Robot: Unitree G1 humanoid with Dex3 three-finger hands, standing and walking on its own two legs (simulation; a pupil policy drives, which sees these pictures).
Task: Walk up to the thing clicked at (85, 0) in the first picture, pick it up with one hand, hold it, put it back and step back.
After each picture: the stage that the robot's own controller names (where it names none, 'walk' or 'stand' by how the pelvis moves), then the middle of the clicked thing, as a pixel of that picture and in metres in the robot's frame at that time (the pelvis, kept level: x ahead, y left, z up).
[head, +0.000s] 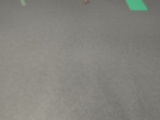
stand; (85, 0) +2.39 -0.05 -0.72
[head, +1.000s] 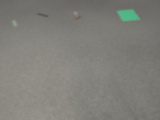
walk; (75, 16) +2.26 +0.21 -0.70
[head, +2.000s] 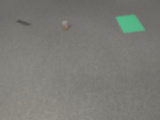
walk; (65, 26) +1.63 +0.31 -0.72
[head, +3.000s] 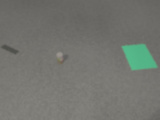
walk; (60, 58) +1.07 +0.29 -0.71
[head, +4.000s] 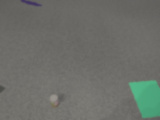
walk; (54, 101) +0.64 +0.24 -0.70
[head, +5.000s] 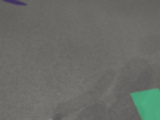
stand; out of the picture +0.40 +0.20 -0.70
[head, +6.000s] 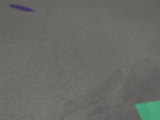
stand; out of the picture +0.35 +0.21 -0.71
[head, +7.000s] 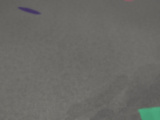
stand; out of the picture +0.37 +0.19 -0.72
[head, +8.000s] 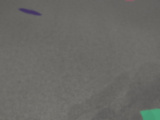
stand; out of the picture +0.35 +0.19 -0.73
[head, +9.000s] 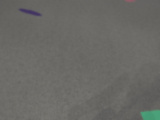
stand; out of the picture +0.35 +0.19 -0.73
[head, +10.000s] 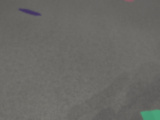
stand; out of the picture +0.35 +0.19 -0.73
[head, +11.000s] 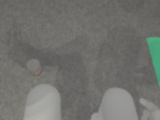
go down; (34, 68) +0.42 +0.21 -0.38
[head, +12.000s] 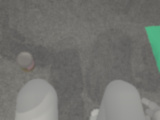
go down; (26, 62) +0.43 +0.23 -0.31
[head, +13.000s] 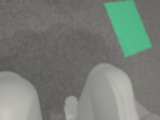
close in; out of the picture +0.41 +0.27 -0.22
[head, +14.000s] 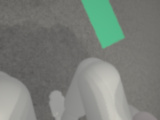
close; out of the picture +0.41 +0.28 -0.22
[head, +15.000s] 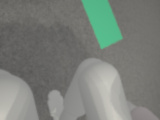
lift; out of the picture +0.39 +0.27 -0.23
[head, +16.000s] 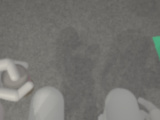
lift; (19, 81) +0.32 +0.21 -0.05
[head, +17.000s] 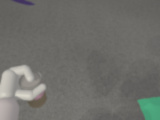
hold; (33, 90) +0.32 +0.17 +0.01
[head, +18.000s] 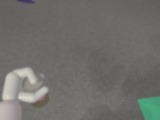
hold; (36, 91) +0.32 +0.17 -0.01
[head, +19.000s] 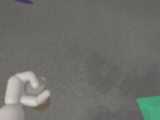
crouch; (38, 95) +0.32 +0.16 -0.02
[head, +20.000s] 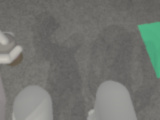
crouch; (9, 50) +0.44 +0.22 -0.10
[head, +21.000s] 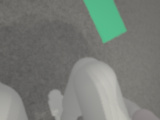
lower; out of the picture +0.42 +0.28 -0.22
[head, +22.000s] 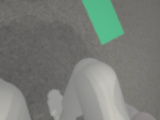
lower; out of the picture +0.41 +0.29 -0.22
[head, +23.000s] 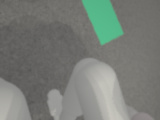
lower; out of the picture +0.42 +0.29 -0.23
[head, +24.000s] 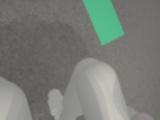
lower; out of the picture +0.41 +0.29 -0.23
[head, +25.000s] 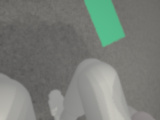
loosen; out of the picture +0.41 +0.28 -0.23
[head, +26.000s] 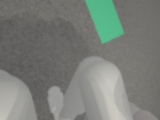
rise; out of the picture +0.41 +0.28 -0.23
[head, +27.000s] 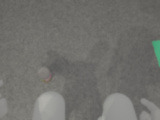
walk; (45, 75) +0.43 +0.20 -0.43
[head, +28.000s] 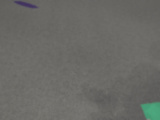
stand; out of the picture +0.35 +0.18 -0.66
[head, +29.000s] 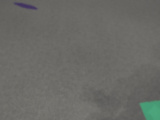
stand; out of the picture +0.37 +0.19 -0.67
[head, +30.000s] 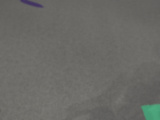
stand; out of the picture +0.36 +0.17 -0.71
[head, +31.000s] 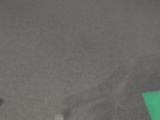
walk; out of the picture +0.41 +0.16 -0.70
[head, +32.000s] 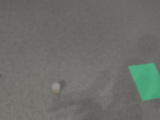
walk; (56, 89) +0.60 +0.17 -0.71
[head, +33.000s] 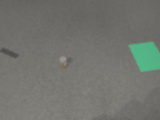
walk; (63, 62) +0.93 +0.24 -0.70
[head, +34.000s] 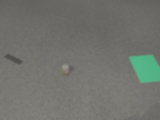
stand; (65, 70) +0.97 +0.18 -0.72
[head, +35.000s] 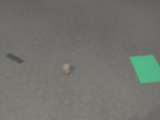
stand; (66, 70) +0.98 +0.17 -0.73
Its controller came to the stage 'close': yes
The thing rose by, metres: 0.70
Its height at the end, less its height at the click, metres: +0.00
